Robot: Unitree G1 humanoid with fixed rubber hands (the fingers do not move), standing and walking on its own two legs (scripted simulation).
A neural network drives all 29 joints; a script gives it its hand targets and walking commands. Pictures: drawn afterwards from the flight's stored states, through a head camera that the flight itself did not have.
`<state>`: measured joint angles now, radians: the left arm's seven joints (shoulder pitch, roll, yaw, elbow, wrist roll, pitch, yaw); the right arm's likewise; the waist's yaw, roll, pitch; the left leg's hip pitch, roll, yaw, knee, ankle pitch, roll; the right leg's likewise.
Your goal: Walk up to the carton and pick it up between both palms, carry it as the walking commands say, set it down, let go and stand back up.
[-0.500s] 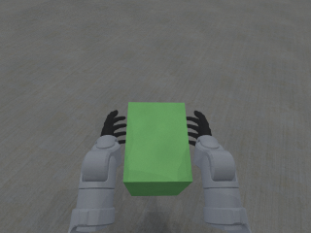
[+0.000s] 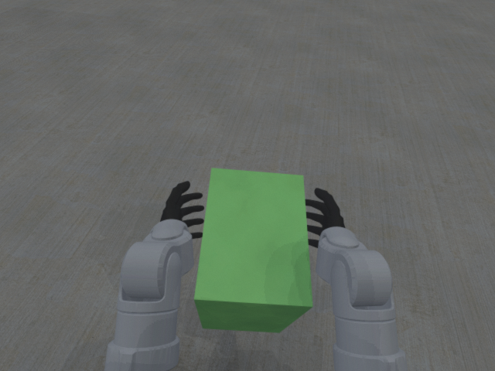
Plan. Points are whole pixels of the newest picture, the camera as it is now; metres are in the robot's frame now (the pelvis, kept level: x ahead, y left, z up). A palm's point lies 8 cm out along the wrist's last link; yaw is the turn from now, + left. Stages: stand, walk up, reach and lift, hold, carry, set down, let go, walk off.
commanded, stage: carry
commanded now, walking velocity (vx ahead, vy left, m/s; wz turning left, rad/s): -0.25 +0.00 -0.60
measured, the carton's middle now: (248, 258) +0.31 +0.02 +0.02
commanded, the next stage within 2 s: none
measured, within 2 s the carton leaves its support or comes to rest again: neither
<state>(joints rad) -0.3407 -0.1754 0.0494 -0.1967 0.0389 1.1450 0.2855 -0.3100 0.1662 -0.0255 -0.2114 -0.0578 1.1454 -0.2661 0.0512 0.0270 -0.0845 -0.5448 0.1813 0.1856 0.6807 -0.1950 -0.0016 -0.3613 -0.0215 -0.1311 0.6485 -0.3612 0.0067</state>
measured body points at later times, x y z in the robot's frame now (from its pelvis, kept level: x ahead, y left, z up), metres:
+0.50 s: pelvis -0.17 +0.03 +0.02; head -0.15 +0.05 +0.47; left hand +0.16 +0.08 +0.09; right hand +0.11 -0.15 +0.11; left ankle -0.15 +0.12 -0.72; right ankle -0.16 -0.09 -0.63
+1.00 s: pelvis -0.31 +0.05 +0.01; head -0.31 +0.05 +0.46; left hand +0.04 +0.03 +0.11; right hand -0.06 -0.18 +0.12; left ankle -0.24 +0.16 -0.72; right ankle -0.29 -0.08 -0.72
